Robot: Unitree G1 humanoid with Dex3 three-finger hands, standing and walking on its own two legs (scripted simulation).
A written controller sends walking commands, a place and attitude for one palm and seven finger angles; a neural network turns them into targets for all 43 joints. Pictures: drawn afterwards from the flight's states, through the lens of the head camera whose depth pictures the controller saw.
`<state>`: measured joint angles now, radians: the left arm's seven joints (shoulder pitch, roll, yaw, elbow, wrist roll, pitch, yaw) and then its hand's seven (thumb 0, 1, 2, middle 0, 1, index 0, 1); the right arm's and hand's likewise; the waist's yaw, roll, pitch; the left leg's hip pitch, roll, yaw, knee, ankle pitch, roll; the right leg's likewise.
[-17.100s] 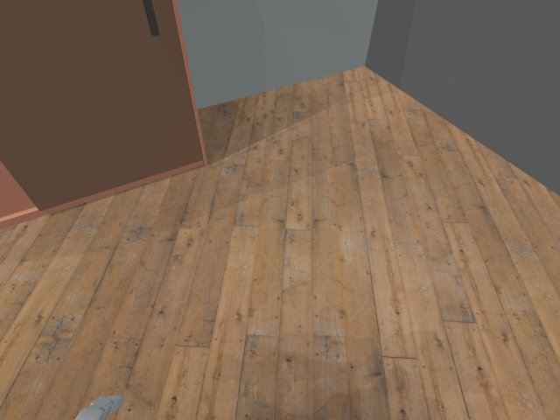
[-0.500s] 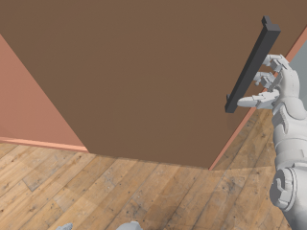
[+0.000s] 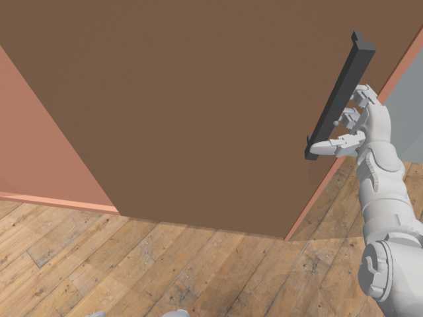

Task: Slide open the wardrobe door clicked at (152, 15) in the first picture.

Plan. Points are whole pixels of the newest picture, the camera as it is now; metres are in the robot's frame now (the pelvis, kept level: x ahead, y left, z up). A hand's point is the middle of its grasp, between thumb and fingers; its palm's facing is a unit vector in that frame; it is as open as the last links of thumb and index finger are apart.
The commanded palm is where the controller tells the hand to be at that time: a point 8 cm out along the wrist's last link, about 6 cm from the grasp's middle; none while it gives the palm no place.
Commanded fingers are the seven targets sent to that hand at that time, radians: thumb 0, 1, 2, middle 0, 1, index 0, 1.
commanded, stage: slide the fingers in behind the handle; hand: right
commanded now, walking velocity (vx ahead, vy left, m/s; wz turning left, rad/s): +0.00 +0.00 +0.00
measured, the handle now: (330, 105) +0.52 -0.15 +0.12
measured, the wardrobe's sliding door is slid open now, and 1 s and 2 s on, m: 0.00 0.00 0.00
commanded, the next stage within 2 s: grip the handle and tug to test in 1.36 s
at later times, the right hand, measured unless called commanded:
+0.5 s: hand (326, 122) +0.47 -0.14 +0.12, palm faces +0.01 +1.00 +0.00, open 14.0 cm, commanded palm +0.44 -0.19 +0.13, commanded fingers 0.00 0.50 -0.30 0.30 1.20 0.30 1.20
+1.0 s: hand (322, 123) +0.46 -0.13 +0.12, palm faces +0.02 +1.00 +0.01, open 14.0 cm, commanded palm +0.44 -0.18 +0.13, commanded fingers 0.00 0.50 -0.30 0.30 1.20 0.30 1.20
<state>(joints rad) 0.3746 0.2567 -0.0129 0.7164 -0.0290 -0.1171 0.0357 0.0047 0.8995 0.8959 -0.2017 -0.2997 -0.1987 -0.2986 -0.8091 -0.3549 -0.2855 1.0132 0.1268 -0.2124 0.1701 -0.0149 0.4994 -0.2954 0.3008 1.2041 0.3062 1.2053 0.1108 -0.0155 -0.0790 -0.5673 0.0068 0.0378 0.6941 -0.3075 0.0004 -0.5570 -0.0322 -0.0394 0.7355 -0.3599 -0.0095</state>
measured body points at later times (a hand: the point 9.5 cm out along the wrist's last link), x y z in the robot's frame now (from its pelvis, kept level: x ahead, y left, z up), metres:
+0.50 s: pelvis +0.00 +0.01 +0.00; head +0.06 +0.01 +0.45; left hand +0.06 +0.28 -0.11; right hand +0.46 -0.19 +0.12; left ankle +0.02 +0.12 -0.71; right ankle +0.00 -0.11 -0.71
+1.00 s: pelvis +0.00 +0.01 +0.00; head +0.05 +0.01 +0.45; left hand +0.06 +0.27 -0.11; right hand +0.46 -0.18 +0.13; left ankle +0.02 +0.12 -0.71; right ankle +0.00 -0.11 -0.71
